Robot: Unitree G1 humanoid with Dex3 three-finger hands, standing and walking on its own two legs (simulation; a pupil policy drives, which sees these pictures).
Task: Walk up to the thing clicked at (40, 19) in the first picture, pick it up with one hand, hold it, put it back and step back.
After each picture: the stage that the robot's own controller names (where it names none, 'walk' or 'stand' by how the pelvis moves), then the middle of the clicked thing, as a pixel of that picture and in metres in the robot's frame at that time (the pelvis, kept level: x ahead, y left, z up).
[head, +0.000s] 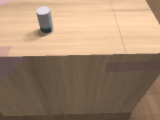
stand; (45, 20) +0.67 +0.19 +0.02
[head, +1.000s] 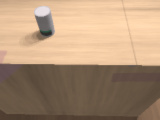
walk; (45, 22) +0.58 +0.19 +0.03
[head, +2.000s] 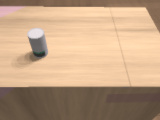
stand; (38, 43) +0.52 +0.20 +0.03
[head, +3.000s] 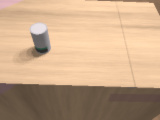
stand; (41, 39) +0.51 +0.19 +0.02
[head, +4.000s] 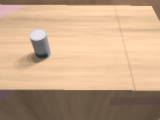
stand; (40, 44) +0.50 +0.19 +0.02
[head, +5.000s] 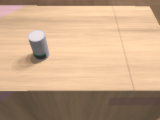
stand; (39, 45) +0.50 +0.19 +0.02
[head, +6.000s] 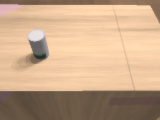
stand; (39, 45) +0.49 +0.19 +0.02
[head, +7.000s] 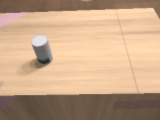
rise first; (42, 50) +0.48 +0.21 +0.02
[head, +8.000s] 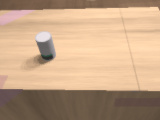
go down; (46, 46) +0.50 +0.21 +0.02
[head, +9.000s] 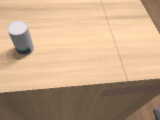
go down; (21, 39) +0.49 +0.19 +0.04
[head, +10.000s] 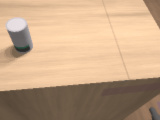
go down; (20, 36) +0.49 +0.20 +0.05
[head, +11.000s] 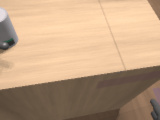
close in; (2, 28) +0.49 +0.22 +0.08
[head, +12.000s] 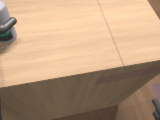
lift; (0, 22) +0.51 +0.21 +0.08
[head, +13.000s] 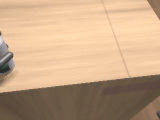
lift; out of the picture +0.40 +0.26 +0.08
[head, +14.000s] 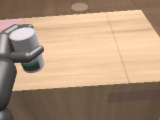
lift; (28, 50) +0.34 +0.17 +0.20
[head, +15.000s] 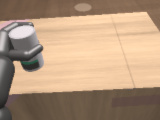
hold; (28, 49) +0.34 +0.17 +0.20
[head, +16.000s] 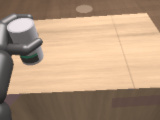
hold; (27, 42) +0.34 +0.17 +0.23
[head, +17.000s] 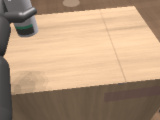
crouch; (22, 15) +0.44 +0.17 +0.25
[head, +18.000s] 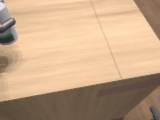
lower; (1, 24) +0.49 +0.22 +0.12
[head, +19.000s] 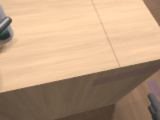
lower; out of the picture +0.51 +0.21 +0.08
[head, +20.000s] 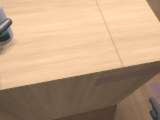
lower; out of the picture +0.50 +0.22 +0.08
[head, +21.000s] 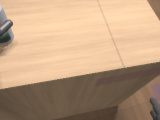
lower; out of the picture +0.50 +0.22 +0.08
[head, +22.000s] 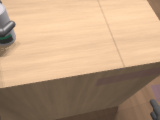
rest; (0, 25) +0.50 +0.22 +0.08
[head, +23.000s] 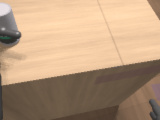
withdraw; (5, 25) +0.50 +0.20 +0.08
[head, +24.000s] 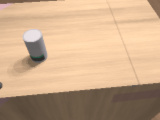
sink last; (36, 46) +0.46 +0.18 +0.06
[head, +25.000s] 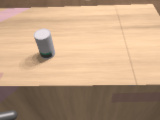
stand; (45, 44) +0.50 +0.20 +0.04
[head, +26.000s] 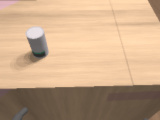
stand; (38, 43) +0.48 +0.20 +0.03
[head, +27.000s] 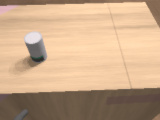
stand; (36, 47) +0.47 +0.20 +0.03
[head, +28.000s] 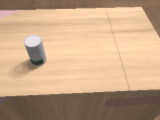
walk; (36, 51) +0.47 +0.20 +0.03
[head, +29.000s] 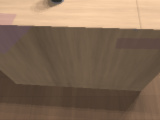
walk; out of the picture +0.71 +0.13 +0.05
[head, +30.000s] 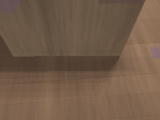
walk; out of the picture +1.10 +0.18 +0.04
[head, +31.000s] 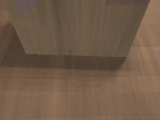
stand; out of the picture +1.20 +0.15 +0.04
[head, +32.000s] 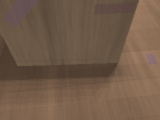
stand; out of the picture +1.17 +0.19 +0.02
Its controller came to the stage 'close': yes
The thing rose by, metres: 0.22
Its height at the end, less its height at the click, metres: +0.00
